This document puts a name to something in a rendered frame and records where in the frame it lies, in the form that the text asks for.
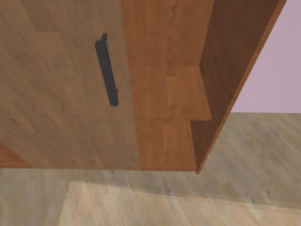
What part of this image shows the wardrobe door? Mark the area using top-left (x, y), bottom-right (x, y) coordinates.
top-left (0, 141), bottom-right (25, 162)
top-left (0, 0), bottom-right (141, 170)

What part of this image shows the handle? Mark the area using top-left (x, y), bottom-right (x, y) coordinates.
top-left (94, 33), bottom-right (119, 106)

